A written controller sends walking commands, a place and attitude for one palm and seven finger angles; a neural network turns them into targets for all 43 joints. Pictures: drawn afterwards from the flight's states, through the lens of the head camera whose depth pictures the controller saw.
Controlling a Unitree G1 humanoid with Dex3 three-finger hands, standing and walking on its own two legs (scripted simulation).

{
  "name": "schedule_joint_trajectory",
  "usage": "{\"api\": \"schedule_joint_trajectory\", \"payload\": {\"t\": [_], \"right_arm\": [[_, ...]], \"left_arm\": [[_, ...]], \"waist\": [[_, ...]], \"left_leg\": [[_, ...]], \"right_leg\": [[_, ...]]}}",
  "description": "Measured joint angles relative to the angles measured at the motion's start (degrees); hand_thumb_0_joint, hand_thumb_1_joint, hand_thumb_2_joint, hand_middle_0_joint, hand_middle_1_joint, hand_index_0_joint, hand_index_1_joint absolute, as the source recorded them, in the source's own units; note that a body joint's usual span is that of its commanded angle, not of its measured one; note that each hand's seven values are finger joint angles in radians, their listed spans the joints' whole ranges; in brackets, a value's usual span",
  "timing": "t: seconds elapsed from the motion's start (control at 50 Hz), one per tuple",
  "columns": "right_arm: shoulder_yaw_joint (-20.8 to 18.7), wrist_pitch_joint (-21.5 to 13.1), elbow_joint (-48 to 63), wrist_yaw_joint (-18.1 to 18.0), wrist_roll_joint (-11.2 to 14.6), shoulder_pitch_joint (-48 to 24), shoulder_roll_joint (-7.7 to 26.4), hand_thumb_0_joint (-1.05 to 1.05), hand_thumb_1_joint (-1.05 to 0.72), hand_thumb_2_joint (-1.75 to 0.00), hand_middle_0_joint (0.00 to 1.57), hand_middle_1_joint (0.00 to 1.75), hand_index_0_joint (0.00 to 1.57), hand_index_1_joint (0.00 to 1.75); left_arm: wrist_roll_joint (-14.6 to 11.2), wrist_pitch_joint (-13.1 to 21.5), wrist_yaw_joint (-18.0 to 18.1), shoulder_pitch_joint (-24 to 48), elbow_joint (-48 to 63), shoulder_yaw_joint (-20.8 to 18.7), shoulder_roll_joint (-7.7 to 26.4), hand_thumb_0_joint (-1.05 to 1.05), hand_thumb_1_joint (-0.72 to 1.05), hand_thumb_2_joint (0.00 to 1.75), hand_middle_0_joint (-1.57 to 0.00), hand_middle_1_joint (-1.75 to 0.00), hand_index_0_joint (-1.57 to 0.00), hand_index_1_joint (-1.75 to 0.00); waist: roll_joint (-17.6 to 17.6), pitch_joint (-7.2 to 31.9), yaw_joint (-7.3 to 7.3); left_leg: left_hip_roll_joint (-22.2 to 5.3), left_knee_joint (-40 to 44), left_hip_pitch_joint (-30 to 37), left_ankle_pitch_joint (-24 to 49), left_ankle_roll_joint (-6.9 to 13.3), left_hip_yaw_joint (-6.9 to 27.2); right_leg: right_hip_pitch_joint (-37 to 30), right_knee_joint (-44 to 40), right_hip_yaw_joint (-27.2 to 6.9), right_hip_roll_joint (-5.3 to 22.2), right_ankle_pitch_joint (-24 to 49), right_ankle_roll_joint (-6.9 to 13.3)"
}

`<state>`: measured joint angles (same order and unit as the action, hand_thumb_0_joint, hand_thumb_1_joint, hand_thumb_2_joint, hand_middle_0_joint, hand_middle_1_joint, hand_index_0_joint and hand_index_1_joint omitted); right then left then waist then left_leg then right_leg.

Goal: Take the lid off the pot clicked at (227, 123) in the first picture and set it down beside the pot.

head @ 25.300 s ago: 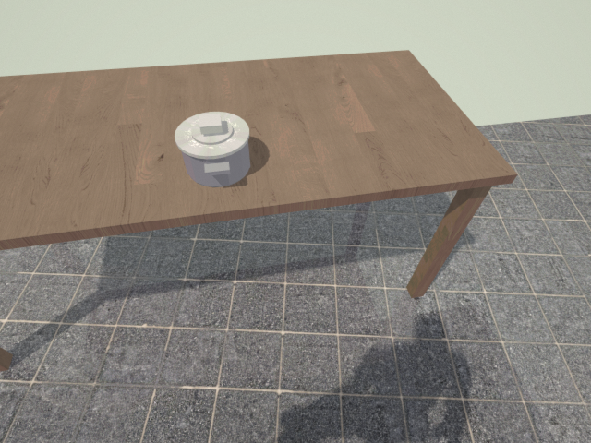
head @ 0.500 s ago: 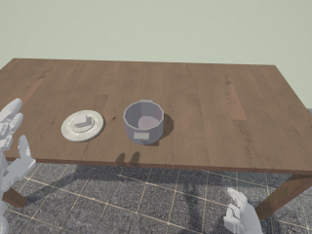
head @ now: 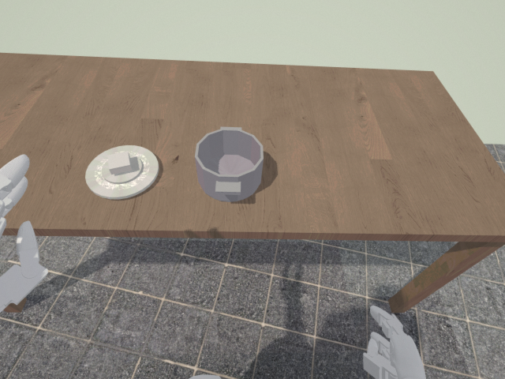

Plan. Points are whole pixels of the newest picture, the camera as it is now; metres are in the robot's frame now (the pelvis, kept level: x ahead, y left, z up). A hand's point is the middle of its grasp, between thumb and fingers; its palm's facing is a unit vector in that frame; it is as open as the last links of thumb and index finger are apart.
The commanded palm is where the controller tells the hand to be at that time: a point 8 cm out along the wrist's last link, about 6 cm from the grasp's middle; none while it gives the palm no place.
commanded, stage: step back with the hand held close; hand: left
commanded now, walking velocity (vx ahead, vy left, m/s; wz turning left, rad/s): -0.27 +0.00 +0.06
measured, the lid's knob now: (119, 162) +0.54 +0.35 -0.06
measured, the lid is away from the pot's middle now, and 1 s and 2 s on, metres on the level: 0.25 0.25 0.25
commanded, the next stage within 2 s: stop stepping back and stand still in 1.20 s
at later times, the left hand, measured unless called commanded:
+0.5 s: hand (59, 299) +0.16 +0.21 +0.17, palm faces +0.30 -0.83 -0.47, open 7.4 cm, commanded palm +0.09 +0.26 +0.19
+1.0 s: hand (50, 366) +0.11 +0.19 +0.18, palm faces +0.29 -0.85 -0.45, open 7.4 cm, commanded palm +0.04 +0.24 +0.19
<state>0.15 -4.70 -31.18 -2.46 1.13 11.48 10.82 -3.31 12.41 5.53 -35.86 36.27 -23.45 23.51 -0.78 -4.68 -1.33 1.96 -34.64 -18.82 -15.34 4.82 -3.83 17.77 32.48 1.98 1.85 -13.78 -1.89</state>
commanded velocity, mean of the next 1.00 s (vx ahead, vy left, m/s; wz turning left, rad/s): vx -0.38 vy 0.00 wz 0.03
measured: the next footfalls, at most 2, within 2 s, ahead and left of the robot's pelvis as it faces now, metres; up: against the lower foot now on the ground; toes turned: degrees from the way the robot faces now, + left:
right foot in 0.86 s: +0.00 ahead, -0.16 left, +0.00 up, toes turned -2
left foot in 1.10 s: -0.02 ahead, +0.10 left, +0.00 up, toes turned +2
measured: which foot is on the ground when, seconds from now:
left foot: down 0.00-0.96, up 0.98-1.00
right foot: down 0.00-0.74, up 0.76-0.84, down 0.86-1.00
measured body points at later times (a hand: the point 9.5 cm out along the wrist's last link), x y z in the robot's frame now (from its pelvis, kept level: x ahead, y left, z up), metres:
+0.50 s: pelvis -0.04 -0.02 -0.01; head +0.00 +0.00 +0.44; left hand +0.14 +0.25 +0.20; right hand +0.15 -0.25 -0.07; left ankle +0.04 +0.06 -0.73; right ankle +0.02 -0.15 -0.73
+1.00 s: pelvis -0.09 -0.04 +0.00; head -0.05 -0.01 +0.44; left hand +0.09 +0.23 +0.20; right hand +0.08 -0.26 -0.08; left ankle -0.01 +0.08 -0.72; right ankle -0.04 -0.16 -0.73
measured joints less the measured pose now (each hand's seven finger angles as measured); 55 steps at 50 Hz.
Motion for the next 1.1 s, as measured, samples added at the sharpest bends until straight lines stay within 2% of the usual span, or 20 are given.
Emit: {"api": "schedule_joint_trajectory", "payload": {"t": [0.12, 0.24, 0.36, 0.48, 0.52, 0.58, 0.66, 0.68, 0.7, 0.74, 0.78, 0.82, 0.86, 0.88, 0.94, 1.0, 1.04, 1.06, 1.1], "right_arm": [[0.7, -0.3, 0.3, -0.3, 0.1, 0.6, -0.5, 0.01, -0.90, -0.90, 0.20, 0.30, 0.20, 0.30], [0.0, -0.9, 0.4, -0.9, -0.1, 1.5, 0.4, 0.01, -0.90, -0.90, 0.20, 0.30, 0.20, 0.30], [-0.8, -2.1, 0.1, -0.9, -0.4, 0.5, 0.2, 0.01, -0.90, -0.90, 0.20, 0.30, 0.20, 0.30], [-0.2, -1.8, 0.3, 0.1, -0.4, -0.9, -0.3, 0.01, -0.90, -0.90, 0.20, 0.30, 0.20, 0.30], [-0.2, -1.5, 0.7, 0.1, -0.2, -0.7, -0.4, 0.01, -0.90, -0.90, 0.20, 0.30, 0.20, 0.30], [-0.6, -1.1, 0.2, 0.2, -0.5, -0.1, -0.4, 0.01, -0.90, -0.90, 0.20, 0.30, 0.20, 0.30], [-1.3, 0.2, -1.5, 0.6, -0.6, 0.6, 0.1, 0.01, -0.90, -0.90, 0.20, 0.30, 0.20, 0.30], [-1.4, 0.3, -1.6, 0.5, -0.6, 0.9, 0.4, 0.01, -0.90, -0.90, 0.20, 0.30, 0.20, 0.30], [-1.7, 0.4, -1.7, 0.3, -0.6, 1.1, 0.6, 0.01, -0.90, -0.90, 0.20, 0.30, 0.20, 0.30], [-1.9, 0.1, -1.6, -0.1, -0.3, 1.4, 0.8, 0.01, -0.90, -0.90, 0.20, 0.30, 0.20, 0.30], [-1.9, -0.7, -1.6, -0.4, -0.2, 1.6, 0.3, 0.01, -0.90, -0.90, 0.20, 0.30, 0.20, 0.30], [-1.9, -2.1, -1.7, -0.4, -0.4, 2.0, -0.4, 0.01, -0.90, -0.90, 0.20, 0.30, 0.20, 0.30], [-1.5, -3.4, -2.2, -0.1, -0.7, 1.8, -1.2, 0.01, -0.90, -0.90, 0.20, 0.30, 0.20, 0.30], [-1.2, -3.8, -2.6, 0.1, -0.9, 1.2, -1.4, 0.01, -0.90, -0.90, 0.20, 0.30, 0.20, 0.30], [-0.3, -4.4, -3.4, 0.7, -1.0, -0.1, -1.7, 0.01, -0.90, -0.90, 0.20, 0.30, 0.20, 0.30], [-0.7, -3.6, -3.5, 1.1, -0.8, -0.3, -2.1, 0.01, -0.90, -0.90, 0.20, 0.30, 0.20, 0.30], [-1.2, -2.5, -4.1, 1.1, -0.9, -0.2, -2.0, 0.01, -0.90, -0.90, 0.20, 0.30, 0.20, 0.30], [-1.3, -1.9, -4.2, 1.0, -0.8, -0.1, -1.8, 0.01, -0.90, -0.90, 0.20, 0.30, 0.20, 0.30], [-1.3, -1.4, -3.6, 0.6, -0.7, 0.5, -0.9, 0.01, -0.90, -0.90, 0.20, 0.30, 0.20, 0.30]], "left_arm": [[0.4, 0.2, 0.7, 0.8, 0.0, 1.4, -1.5, 0.01, 0.89, 0.90, -0.21, -0.30, -0.21, -0.30], [0.9, 1.6, 1.6, -0.2, 2.1, 1.2, -0.2, 0.01, 0.89, 0.90, -0.21, -0.30, -0.21, -0.31], [0.6, 2.5, 1.5, 0.6, 1.4, -1.3, 1.8, 0.01, 0.89, 0.90, -0.21, -0.30, -0.21, -0.31], [0.5, 2.4, 0.7, 1.4, 1.0, 0.1, 1.2, 0.01, 0.89, 0.90, -0.21, -0.30, -0.21, -0.30], [0.8, 2.7, 0.6, 1.4, 0.8, 0.5, 1.2, 0.01, 0.89, 0.90, -0.21, -0.30, -0.21, -0.30], [0.9, 3.2, 1.1, 1.3, 0.9, 1.0, 0.9, 0.01, 0.89, 0.90, -0.22, -0.30, -0.21, -0.31], [0.7, 3.5, 2.1, 0.5, 1.8, 1.5, 0.4, 0.01, 0.89, 0.90, -0.22, -0.30, -0.21, -0.31], [0.7, 3.6, 2.3, 0.4, 2.1, 1.5, 0.5, 0.01, 0.89, 0.90, -0.22, -0.30, -0.21, -0.31], [0.7, 3.7, 2.5, 0.5, 2.2, 1.4, 0.7, 0.01, 0.89, 0.90, -0.22, -0.30, -0.21, -0.31], [0.9, 4.0, 2.7, 0.6, 2.2, 0.7, 1.4, 0.01, 0.89, 0.90, -0.22, -0.30, -0.21, -0.31], [1.1, 3.9, 2.6, 0.6, 1.5, -0.4, 2.0, 0.01, 0.89, 0.90, -0.22, -0.30, -0.21, -0.31], [0.9, 3.5, 2.5, 0.8, 1.1, -1.2, 2.4, 0.01, 0.89, 0.90, -0.22, -0.30, -0.21, -0.31], [0.6, 3.4, 2.2, 0.9, 1.5, -1.8, 2.5, 0.01, 0.89, 0.90, -0.21, -0.30, -0.21, -0.31], [0.5, 3.6, 2.0, 1.3, 1.5, -1.7, 2.2, 0.01, 0.89, 0.90, -0.21, -0.30, -0.21, -0.30], [0.6, 4.1, 0.9, 2.2, 1.9, -0.5, 1.8, 0.01, 0.89, 0.90, -0.21, -0.30, -0.21, -0.30], [0.5, 4.6, 0.7, 1.4, 2.2, 1.1, 1.5, 0.01, 0.89, 0.90, -0.21, -0.30, -0.21, -0.30], [0.7, 4.4, 0.9, 0.6, 1.8, 1.8, 1.1, 0.01, 0.89, 0.90, -0.22, -0.30, -0.21, -0.31], [0.6, 4.2, 1.0, 0.2, 1.6, 1.9, 0.9, 0.01, 0.89, 0.90, -0.22, -0.30, -0.21, -0.31], [0.4, 4.0, 1.5, -0.2, 1.6, 1.8, 0.6, 0.01, 0.89, 0.90, -0.22, -0.30, -0.22, -0.31]], "waist": [[0.2, 0.9, 0.81], [-1.0, 1.3, 1.59], [-1.3, 0.5, 1.27], [-0.6, -0.2, 1.18], [-0.4, 0.2, 1.51], [-1.0, 1.1, 1.87], [-2.5, 1.8, 2.66], [-2.5, 2.2, 3.09], [-2.6, 2.1, 3.47], [-2.6, 1.7, 3.34], [-2.4, 1.6, 3.01], [-2.0, 1.9, 2.88], [-1.9, 2.1, 2.29], [-1.4, 1.7, 1.81], [-0.2, 0.7, 1.78], [-1.3, 1.6, 2.28], [-2.4, 2.6, 2.62], [-2.9, 3.0, 2.82], [-3.0, 3.9, 3.28]], "left_leg": [[-0.9, -2.8, -3.2, -0.5, -0.7, 1.2], [-0.9, -2.4, -4.4, 0.7, -0.4, 1.5], [-1.0, -1.5, -4.1, 1.7, -0.5, 0.7], [-2.5, -2.5, -4.5, 2.0, -1.6, 0.6], [-2.9, -4.1, -5.7, 0.6, -2.0, 1.0], [-2.3, -6.6, -7.8, -6.9, -3.1, 1.9], [-1.3, -7.3, -6.6, -8.7, -3.6, 4.4], [-1.6, -5.2, -5.8, -7.8, -3.3, 5.1], [-1.7, -4.1, -5.9, -3.8, -3.3, 5.1], [-2.2, -3.7, -6.4, 2.7, -3.4, 4.8], [-2.7, -4.0, -6.7, 2.2, -3.6, 4.5], [-3.1, -3.6, -7.1, 2.0, -3.9, 4.7], [-3.6, -3.1, -7.6, 2.6, -4.2, 4.5], [-4.3, -3.0, -7.6, 2.9, -4.4, 4.5], [-5.5, -2.5, -7.8, 3.6, -5.0, 5.3], [-4.0, -6.5, -9.4, -4.5, -5.0, 5.5], [-2.5, -10.4, -9.1, -7.5, -5.0, 5.3], [-2.1, -10.1, -8.0, -8.1, -4.9, 5.2], [-2.6, -3.6, -4.3, -6.4, -4.0, 5.5]], "right_leg": [[1.8, 0.5, 1.4, -0.8, 0.5, 0.7], [2.8, 0.1, 1.8, -0.7, 1.3, 0.8], [2.8, 1.7, 1.2, -0.4, -1.6, 0.8], [2.9, 1.5, 2.5, -0.8, 1.8, 1.5], [3.8, 2.5, 3.1, -0.9, 1.1, 2.0], [4.9, 2.5, 3.7, -0.6, 1.2, 2.7], [5.3, 1.6, 3.9, 0.2, 2.2, 2.8], [5.6, 1.7, 4.2, 0.3, 2.3, 2.6], [5.8, 1.8, 4.6, 0.5, 2.4, 2.4], [6.6, 3.0, 4.6, 0.3, 1.1, 2.1], [7.3, 6.6, 2.8, -0.8, -4.8, 1.9], [5.9, 7.5, 1.3, -1.8, -7.1, 1.8], [2.8, 3.6, 0.7, -2.0, -5.6, 1.7], [2.1, 1.3, 1.0, -2.4, -1.8, 1.7], [1.6, -0.8, 1.9, -3.6, 1.4, 2.0], [2.9, 0.0, 1.8, -2.4, 1.0, 2.4], [3.2, -0.1, 1.5, -1.1, 1.2, 2.2], [3.3, -0.1, 1.2, -0.6, 1.5, 2.0], [4.3, 0.6, 1.4, 0.0, 1.6, 1.5]]}}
